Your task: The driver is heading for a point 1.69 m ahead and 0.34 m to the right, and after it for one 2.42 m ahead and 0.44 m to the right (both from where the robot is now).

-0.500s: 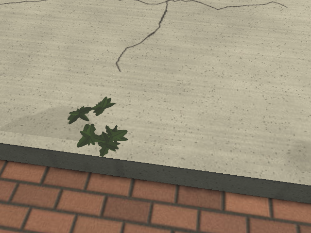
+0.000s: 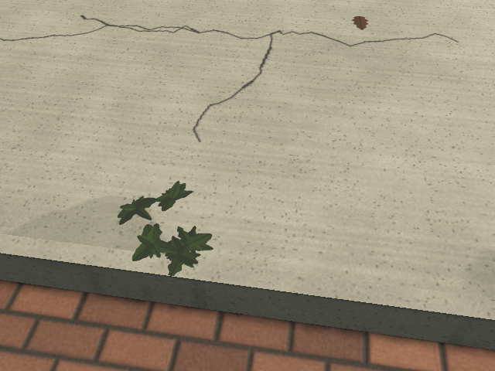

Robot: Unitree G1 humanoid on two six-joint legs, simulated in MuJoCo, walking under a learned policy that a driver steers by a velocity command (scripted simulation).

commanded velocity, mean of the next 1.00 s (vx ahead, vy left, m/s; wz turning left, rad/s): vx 0.37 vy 0.00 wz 0.01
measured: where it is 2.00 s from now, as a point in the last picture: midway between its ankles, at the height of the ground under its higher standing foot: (273, 211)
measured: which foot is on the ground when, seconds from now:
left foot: down 0.00-0.24, up 0.26-0.58, down 0.60-1.00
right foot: down 0.00-0.62, up 0.64-1.00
